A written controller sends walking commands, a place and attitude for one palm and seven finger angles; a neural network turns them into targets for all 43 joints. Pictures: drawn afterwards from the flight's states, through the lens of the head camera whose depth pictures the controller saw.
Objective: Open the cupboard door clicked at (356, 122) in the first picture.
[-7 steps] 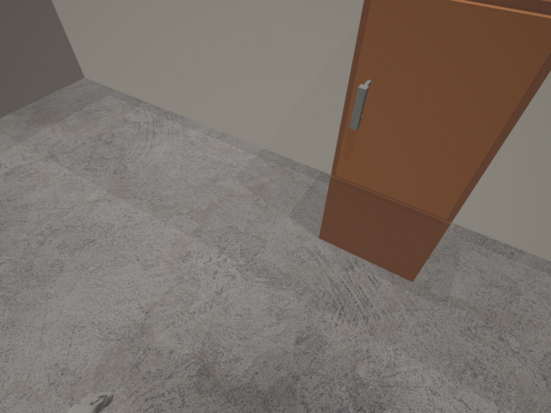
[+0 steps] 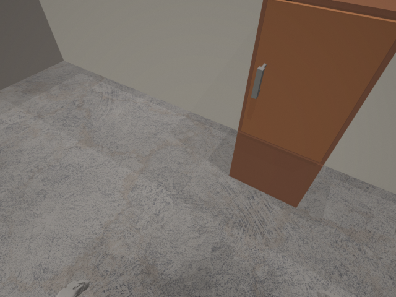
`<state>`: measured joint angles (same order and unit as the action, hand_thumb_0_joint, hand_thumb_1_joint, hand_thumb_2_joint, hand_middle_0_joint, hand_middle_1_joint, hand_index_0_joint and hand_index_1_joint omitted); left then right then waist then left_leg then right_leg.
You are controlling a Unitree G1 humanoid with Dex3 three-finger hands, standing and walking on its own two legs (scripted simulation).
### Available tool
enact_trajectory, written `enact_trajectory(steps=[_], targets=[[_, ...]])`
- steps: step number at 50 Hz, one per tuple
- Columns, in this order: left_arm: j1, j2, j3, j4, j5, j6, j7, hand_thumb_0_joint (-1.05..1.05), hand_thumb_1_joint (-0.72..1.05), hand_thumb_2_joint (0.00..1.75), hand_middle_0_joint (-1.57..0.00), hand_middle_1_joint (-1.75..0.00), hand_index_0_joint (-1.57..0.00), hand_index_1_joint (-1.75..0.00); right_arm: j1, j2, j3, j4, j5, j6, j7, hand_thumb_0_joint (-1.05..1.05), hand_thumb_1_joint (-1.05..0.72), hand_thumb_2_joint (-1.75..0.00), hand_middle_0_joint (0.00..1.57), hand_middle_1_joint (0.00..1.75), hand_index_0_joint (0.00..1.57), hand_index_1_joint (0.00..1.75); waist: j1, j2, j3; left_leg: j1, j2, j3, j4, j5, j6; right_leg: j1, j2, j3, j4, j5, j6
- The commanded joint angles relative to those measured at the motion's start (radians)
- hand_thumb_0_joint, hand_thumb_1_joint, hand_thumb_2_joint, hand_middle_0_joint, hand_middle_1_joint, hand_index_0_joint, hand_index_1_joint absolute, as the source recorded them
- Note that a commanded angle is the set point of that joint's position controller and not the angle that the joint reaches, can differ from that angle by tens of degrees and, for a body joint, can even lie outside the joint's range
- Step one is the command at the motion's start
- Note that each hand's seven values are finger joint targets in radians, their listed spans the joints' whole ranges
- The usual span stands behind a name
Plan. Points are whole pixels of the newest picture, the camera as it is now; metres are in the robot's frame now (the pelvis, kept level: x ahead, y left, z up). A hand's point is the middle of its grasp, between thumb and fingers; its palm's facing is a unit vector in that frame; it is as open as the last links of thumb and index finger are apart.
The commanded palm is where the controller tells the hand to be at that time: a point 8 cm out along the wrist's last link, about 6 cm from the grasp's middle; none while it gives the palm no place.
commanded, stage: stand and wait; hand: left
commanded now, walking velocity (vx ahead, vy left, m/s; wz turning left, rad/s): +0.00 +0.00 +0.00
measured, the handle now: (259, 81) +0.91 -0.20 -0.03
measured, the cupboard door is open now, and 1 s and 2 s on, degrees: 0 0 0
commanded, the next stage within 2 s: look at it before walking up in 0.68 s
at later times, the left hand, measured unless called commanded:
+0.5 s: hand out of the picture +0.05 +0.24 -0.15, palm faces -0.02 -0.94 -0.34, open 7.4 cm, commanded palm none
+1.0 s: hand out of the picture +0.06 +0.23 -0.15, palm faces -0.02 -0.94 -0.33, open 7.4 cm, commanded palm none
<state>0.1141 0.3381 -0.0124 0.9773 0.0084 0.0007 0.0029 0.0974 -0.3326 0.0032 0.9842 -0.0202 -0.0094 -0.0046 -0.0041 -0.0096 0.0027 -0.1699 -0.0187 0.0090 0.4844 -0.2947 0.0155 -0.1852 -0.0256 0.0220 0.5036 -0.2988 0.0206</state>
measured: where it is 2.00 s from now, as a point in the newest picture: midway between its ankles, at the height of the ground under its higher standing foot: outside the picture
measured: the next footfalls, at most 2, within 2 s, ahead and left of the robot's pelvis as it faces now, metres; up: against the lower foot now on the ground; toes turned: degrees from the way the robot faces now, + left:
none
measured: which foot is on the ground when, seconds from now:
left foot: down 0.00-1.00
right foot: down 0.00-1.00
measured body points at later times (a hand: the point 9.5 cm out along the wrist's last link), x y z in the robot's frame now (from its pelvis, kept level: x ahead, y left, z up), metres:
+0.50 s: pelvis -0.02 -0.01 +0.01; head -0.01 -0.01 +0.46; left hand +0.05 +0.29 -0.13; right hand +0.06 -0.31 -0.13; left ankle -0.02 +0.11 -0.74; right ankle -0.02 -0.13 -0.74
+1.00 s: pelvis -0.03 -0.01 +0.01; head -0.02 -0.02 +0.46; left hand +0.06 +0.28 -0.12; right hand +0.05 -0.31 -0.13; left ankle -0.02 +0.11 -0.74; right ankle -0.02 -0.13 -0.74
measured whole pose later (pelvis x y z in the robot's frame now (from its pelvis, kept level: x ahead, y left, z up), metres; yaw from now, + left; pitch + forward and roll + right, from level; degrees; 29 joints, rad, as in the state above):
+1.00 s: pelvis -0.03 -0.01 +0.01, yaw +0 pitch -2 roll +0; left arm 0.13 0.33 0.00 1.08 0.01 -0.01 0.00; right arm 0.12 -0.34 0.00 1.12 -0.01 -0.01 0.00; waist -0.01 0.00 0.03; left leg -0.14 0.00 0.00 0.37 -0.19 -0.01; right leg -0.16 -0.01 0.01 0.39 -0.20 0.00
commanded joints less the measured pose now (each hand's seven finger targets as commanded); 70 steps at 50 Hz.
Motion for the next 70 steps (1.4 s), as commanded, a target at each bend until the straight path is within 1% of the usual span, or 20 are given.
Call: enact_trajectory(steps=[1,6,8,12,17,20,24,26,30,35,36,38,42,43,44,47,53,56,58,70], targets=[[-0.037,0.21,0.048,-0.057,0.003,-0.021,0.015,0.0,0.9,0.9,-0.2,-0.3,-0.2,-0.3,-0.053,-0.203,-0.054,-0.058,0.003,-0.023,-0.011,0.0,-0.9,-0.9,0.2,0.3,0.2,0.3,0.002,0.008,-0.051,0.027,0.121,-0.084,-0.087,0.305,0.025,0.021,-0.085,0.067,-0.069,0.301,-0.056],[-0.04,0.206,0.05,-0.043,0.003,-0.022,0.013,0.0,0.9,0.9,-0.2,-0.3,-0.2,-0.3,-0.06,-0.201,-0.054,-0.043,0.005,-0.024,-0.011,0.0,-0.9,-0.9,0.2,0.3,0.2,0.3,0.001,0.009,-0.053,0.033,0.122,-0.086,-0.104,0.275,0.023,0.024,-0.086,0.071,-0.091,0.275,-0.053],[-0.037,0.205,0.05,-0.038,0.003,-0.024,0.013,0.0,0.9,0.9,-0.2,-0.3,-0.2,-0.3,-0.058,-0.201,-0.054,-0.035,0.006,-0.024,-0.01,0.0,-0.9,-0.9,0.2,0.3,0.2,0.3,0.002,0.011,-0.068,0.042,0.124,-0.087,-0.102,0.284,0.024,0.038,-0.088,0.07,-0.096,0.283,-0.053],[-0.036,0.204,0.05,-0.023,0.002,-0.022,0.011,0.0,0.9,0.9,-0.2,-0.3,-0.2,-0.3,-0.057,-0.204,-0.051,-0.019,0.007,-0.024,-0.011,0.0,-0.9,-0.9,0.2,0.3,0.2,0.3,0.003,0.015,-0.051,0.034,0.126,-0.092,-0.125,0.255,0.022,0.034,-0.086,0.072,-0.111,0.25,-0.051],[-0.029,0.206,0.049,-0.001,0.002,-0.023,0.01,0.0,0.9,0.9,-0.2,-0.3,-0.2,-0.3,-0.052,-0.206,-0.049,0.005,0.009,-0.024,-0.009,0.0,-0.9,-0.9,0.2,0.3,0.2,0.3,0.003,0.017,-0.049,0.038,0.126,-0.098,-0.139,0.224,0.02,0.035,-0.09,0.079,-0.131,0.224,-0.052],[-0.026,0.209,0.048,0.013,0.001,-0.025,0.01,0.0,0.9,0.9,-0.2,-0.3,-0.2,-0.3,-0.043,-0.206,-0.047,0.018,0.01,-0.024,-0.009,0.0,-0.9,-0.9,0.2,0.3,0.2,0.3,0.004,0.009,-0.051,0.036,0.127,-0.103,-0.143,0.219,0.018,0.044,-0.093,0.083,-0.138,0.223,-0.054],[-0.028,0.21,0.047,0.025,0.001,-0.025,0.01,0.0,0.9,0.9,-0.2,-0.3,-0.2,-0.3,-0.034,-0.208,-0.046,0.035,0.011,-0.023,-0.008,0.0,-0.9,-0.9,0.2,0.3,0.2,0.3,0.003,-0.001,-0.032,0.026,0.129,-0.103,-0.158,0.182,0.016,0.033,-0.092,0.086,-0.155,0.182,-0.052],[-0.025,0.208,0.047,0.03,0.001,-0.026,0.009,0.0,0.9,0.9,-0.2,-0.3,-0.2,-0.3,-0.034,-0.211,-0.046,0.042,0.01,-0.024,-0.008,0.0,-0.9,-0.9,0.2,0.3,0.2,0.3,0.004,0.01,-0.035,0.033,0.129,-0.107,-0.16,0.189,0.016,0.031,-0.092,0.089,-0.156,0.183,-0.053],[-0.023,0.21,0.047,0.039,0.001,-0.026,0.01,0.0,0.9,0.9,-0.2,-0.3,-0.2,-0.3,-0.03,-0.209,-0.046,0.052,0.011,-0.024,-0.007,0.0,-0.9,-0.9,0.2,0.3,0.2,0.3,0.006,0.004,-0.027,0.028,0.13,-0.106,-0.167,0.174,0.014,0.03,-0.095,0.09,-0.167,0.166,-0.052],[-0.028,0.21,0.048,0.041,0.002,-0.028,0.01,0.0,0.9,0.9,-0.2,-0.3,-0.2,-0.3,-0.024,-0.21,-0.045,0.06,0.01,-0.025,-0.007,0.0,-0.9,-0.9,0.2,0.3,0.2,0.3,0.003,-0.001,-0.025,0.031,0.13,-0.108,-0.172,0.182,0.011,0.027,-0.094,0.092,-0.172,0.171,-0.053],[-0.03,0.209,0.046,0.042,0.002,-0.027,0.01,0.0,0.9,0.9,-0.2,-0.3,-0.2,-0.3,-0.025,-0.21,-0.045,0.061,0.01,-0.025,-0.007,0.0,-0.9,-0.9,0.2,0.3,0.2,0.3,0.004,0.007,-0.014,0.028,0.131,-0.107,-0.176,0.175,0.011,0.02,-0.093,0.091,-0.175,0.162,-0.052],[-0.031,0.207,0.047,0.041,0.003,-0.027,0.01,0.0,0.9,0.9,-0.2,-0.3,-0.2,-0.3,-0.021,-0.208,-0.044,0.062,0.011,-0.024,-0.006,0.0,-0.9,-0.9,0.2,0.3,0.2,0.3,0.003,0.013,-0.018,0.023,0.132,-0.113,-0.179,0.166,0.012,0.026,-0.09,0.093,-0.178,0.15,-0.052],[-0.032,0.208,0.047,0.043,0.003,-0.027,0.009,0.0,0.9,0.9,-0.2,-0.3,-0.2,-0.3,-0.025,-0.21,-0.044,0.063,0.01,-0.026,-0.007,0.0,-0.9,-0.9,0.2,0.3,0.2,0.3,0.004,0.011,-0.013,0.029,0.132,-0.111,-0.183,0.173,0.011,0.019,-0.09,0.095,-0.179,0.157,-0.051],[-0.032,0.208,0.049,0.042,0.004,-0.027,0.01,0.0,0.9,0.9,-0.2,-0.3,-0.2,-0.3,-0.019,-0.209,-0.044,0.061,0.011,-0.025,-0.007,0.0,-0.9,-0.9,0.2,0.3,0.2,0.3,0.003,0.0,-0.024,0.03,0.134,-0.111,-0.18,0.18,0.011,0.029,-0.09,0.092,-0.18,0.164,-0.052],[-0.032,0.208,0.048,0.042,0.003,-0.027,0.01,0.0,0.9,0.9,-0.2,-0.3,-0.2,-0.3,-0.023,-0.208,-0.043,0.064,0.011,-0.025,-0.007,0.0,-0.9,-0.9,0.2,0.3,0.2,0.3,0.005,0.001,-0.011,0.025,0.132,-0.11,-0.181,0.175,0.01,0.023,-0.091,0.094,-0.183,0.159,-0.051],[-0.029,0.206,0.048,0.043,0.003,-0.028,0.009,0.0,0.9,0.9,-0.2,-0.3,-0.2,-0.3,-0.022,-0.209,-0.044,0.064,0.01,-0.026,-0.007,0.0,-0.9,-0.9,0.2,0.3,0.2,0.3,0.003,0.008,-0.025,0.04,0.132,-0.107,-0.18,0.179,0.009,0.02,-0.092,0.097,-0.185,0.16,-0.052],[-0.027,0.208,0.048,0.044,0.004,-0.029,0.009,0.0,0.9,0.9,-0.2,-0.3,-0.2,-0.3,-0.02,-0.207,-0.044,0.064,0.011,-0.023,-0.006,0.0,-0.9,-0.9,0.2,0.3,0.2,0.3,0.004,0.001,-0.015,0.034,0.131,-0.109,-0.18,0.168,0.008,0.017,-0.092,0.098,-0.195,0.146,-0.052],[-0.026,0.208,0.048,0.044,0.003,-0.03,0.009,0.0,0.9,0.9,-0.2,-0.3,-0.2,-0.3,-0.021,-0.208,-0.043,0.066,0.011,-0.026,-0.007,0.0,-0.9,-0.9,0.2,0.3,0.2,0.3,0.004,0.012,-0.029,0.043,0.134,-0.106,-0.178,0.194,0.008,0.028,-0.094,0.096,-0.188,0.181,-0.052],[-0.025,0.209,0.049,0.045,0.003,-0.031,0.009,0.0,0.9,0.9,-0.2,-0.3,-0.2,-0.3,-0.017,-0.206,-0.043,0.066,0.013,-0.025,-0.007,0.0,-0.9,-0.9,0.2,0.3,0.2,0.3,0.003,0.006,-0.041,0.047,0.134,-0.107,-0.171,0.208,0.007,0.041,-0.094,0.096,-0.187,0.202,-0.053],[-0.021,0.209,0.047,0.05,0.003,-0.031,0.01,0.0,0.9,0.9,-0.2,-0.3,-0.2,-0.3,-0.025,-0.209,-0.041,0.068,0.013,-0.024,-0.008,0.0,-0.9,-0.9,0.2,0.3,0.2,0.3,0.005,0.007,-0.032,0.057,0.136,-0.102,-0.176,0.228,0.006,0.043,-0.096,0.093,-0.187,0.231,-0.053]])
